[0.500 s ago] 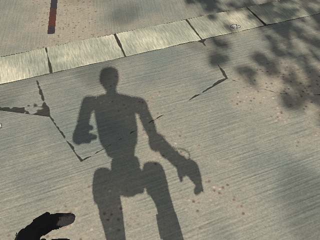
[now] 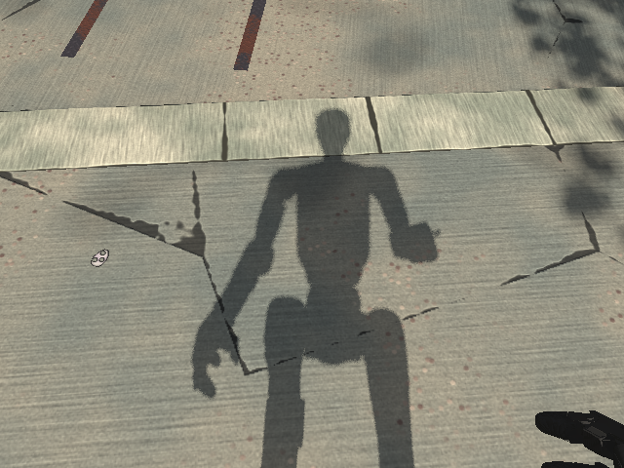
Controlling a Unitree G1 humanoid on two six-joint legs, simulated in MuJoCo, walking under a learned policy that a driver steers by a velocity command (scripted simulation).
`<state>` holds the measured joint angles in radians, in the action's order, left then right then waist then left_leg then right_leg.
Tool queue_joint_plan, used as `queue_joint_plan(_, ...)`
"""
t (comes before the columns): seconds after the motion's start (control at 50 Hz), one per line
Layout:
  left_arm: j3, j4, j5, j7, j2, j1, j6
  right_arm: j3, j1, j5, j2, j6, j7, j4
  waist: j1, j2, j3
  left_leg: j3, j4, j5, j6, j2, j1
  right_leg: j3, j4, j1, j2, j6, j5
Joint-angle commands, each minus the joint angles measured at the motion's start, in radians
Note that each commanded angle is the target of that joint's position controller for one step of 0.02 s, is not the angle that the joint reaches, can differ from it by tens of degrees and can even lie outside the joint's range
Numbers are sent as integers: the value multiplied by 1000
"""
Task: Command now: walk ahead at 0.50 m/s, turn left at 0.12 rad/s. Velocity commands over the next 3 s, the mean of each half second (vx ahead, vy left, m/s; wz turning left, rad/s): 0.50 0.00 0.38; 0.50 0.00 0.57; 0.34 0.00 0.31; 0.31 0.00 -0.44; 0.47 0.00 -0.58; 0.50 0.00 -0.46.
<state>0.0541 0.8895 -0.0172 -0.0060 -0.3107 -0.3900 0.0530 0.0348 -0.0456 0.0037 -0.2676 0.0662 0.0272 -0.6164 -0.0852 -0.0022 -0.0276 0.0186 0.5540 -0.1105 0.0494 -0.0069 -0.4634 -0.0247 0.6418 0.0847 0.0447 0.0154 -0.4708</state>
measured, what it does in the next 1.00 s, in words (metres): walks ahead, turning left: right foot, then left foot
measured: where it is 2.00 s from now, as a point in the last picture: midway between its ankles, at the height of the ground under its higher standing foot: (222, 304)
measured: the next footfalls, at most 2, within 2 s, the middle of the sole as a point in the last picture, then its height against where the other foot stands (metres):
right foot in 0.44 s outside the picture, level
left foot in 0.96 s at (232, 399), level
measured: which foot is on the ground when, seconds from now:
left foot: down 0.00-0.44, up 0.46-0.94, down 0.96-1.00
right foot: up 0.00-0.42, down 0.44-0.98, up 1.00-1.00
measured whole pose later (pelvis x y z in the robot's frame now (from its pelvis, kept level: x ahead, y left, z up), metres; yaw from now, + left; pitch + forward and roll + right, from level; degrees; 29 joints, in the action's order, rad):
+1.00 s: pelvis +0.50 +0.10 -0.01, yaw +30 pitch +1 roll -2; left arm 0.08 0.86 -0.01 0.01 -0.32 -0.30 0.04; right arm 0.07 -0.08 0.03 -0.30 0.01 0.04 -0.60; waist -0.05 0.01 -0.07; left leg 0.04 0.65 -0.15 0.10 0.01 -0.51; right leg -0.18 0.77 0.05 0.10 0.04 -0.49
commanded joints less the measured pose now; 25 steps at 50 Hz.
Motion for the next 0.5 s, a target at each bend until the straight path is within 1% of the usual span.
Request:
queue_joint_plan(0.02,10,-114,-8,-4,-124,30,50,70,-373,8,-210,-2,-7,-35,191,197,277,-681,-248,-283,241,-346,773,110,613,689,-15,-31,-86)
queue_joint_plan(0.04,16,-137,-16,-8,-141,101,60,58,-314,12,-182,2,-4,-31,173,165,162,-548,-263,-224,214,-305,657,87,596,721,26,-42,9)
queue_joint_plan(0.06,15,-138,-3,-3,-127,133,64,53,-258,4,-165,4,-2,-26,146,93,109,-464,-282,-130,202,-258,545,75,551,688,55,-39,91)
queue_joint_plan(0.08,18,-140,14,-2,-120,138,62,48,-220,-3,-145,5,1,-20,116,83,70,-410,-308,-28,198,-227,454,79,493,644,74,-29,145)
queue_joint_plan(0.1,17,-139,17,-4,-107,126,56,44,-198,-9,-131,7,1,-16,88,93,66,-380,-333,32,200,-207,394,87,463,589,84,-20,178)
queue_joint_plan(0.14,12,-141,23,-5,-77,122,43,49,-195,-1,-132,14,-5,-25,66,89,63,-335,-368,96,221,-191,331,79,395,547,78,5,207)
queue_joint_plan(0.18,7,-166,29,-2,-64,193,36,58,-212,6,-156,17,-17,-42,73,72,29,-294,-393,112,225,-177,291,75,275,562,67,29,287)
queue_joint_plan(0.22,-1,-189,29,-5,-46,280,39,65,-241,9,-172,13,-29,-60,98,64,4,-254,-395,95,201,-148,264,76,119,536,46,38,414)
queue_joint_plan(0.26,-7,-209,24,-13,-36,357,45,71,-278,12,-188,8,-37,-77,124,65,-5,-235,-383,75,179,-133,240,75,-7,477,15,43,518)
queue_joint_plan(0.28,-8,-218,19,-17,-38,389,48,73,-301,16,-195,6,-39,-86,136,63,-7,-241,-376,59,174,-136,236,74,-42,450,1,44,547)
queue_joint_plan(0.32,-5,-236,11,-23,-54,434,53,76,-336,23,-200,2,-42,-103,146,65,-11,-276,-347,20,165,-153,258,93,-92,422,-10,35,558)
queue_joint_plan(0.36,4,-244,9,-27,-81,442,59,77,-348,25,-197,-4,-47,-112,136,76,-10,-323,-298,-10,147,-173,302,113,-140,394,-12,18,522)
queue_joint_plan(0.4,14,-238,9,-26,-102,404,65,80,-346,20,-197,-15,-49,-116,111,101,3,-359,-232,16,129,-179,328,99,-160,325,-20,-5,436)
queue_joint_plan(0.42,24,-219,11,-22,-114,338,67,75,-342,18,-180,-21,-50,-115,77,103,31,-354,-169,48,111,-152,317,81,-192,226,-25,-25,413)
queue_joint_plan(0.44,40,-199,20,-14,-147,229,71,61,-340,13,-140,-22,-47,-107,26,81,114,-318,-16,68,80,-89,268,104,-194,44,18,-61,403)
queue_joint_plan(0.46,56,-182,28,-5,-209,66,69,38,-353,-9,-78,-22,-47,-82,-29,-58,275,-229,289,-145,39,-9,123,284,-171,-223,202,-114,374)
queue_joint_plan(0.48,70,-154,30,-12,-260,26,52,26,-480,28,-38,-8,-46,-52,41,-384,362,-147,582,-504,-10,83,-211,740,-300,-453,382,-251,100)
queue_joint_plan(0.5,46,-175,17,-16,-155,61,49,48,-445,42,-143,-8,-49,-82,19,-234,263,-202,704,-455,-21,14,-310,750,-349,-381,363,-231,-68)
Over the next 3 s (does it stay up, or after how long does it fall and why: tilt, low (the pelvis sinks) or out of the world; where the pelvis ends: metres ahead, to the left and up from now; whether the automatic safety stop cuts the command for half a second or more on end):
stays up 1.39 0.36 0.02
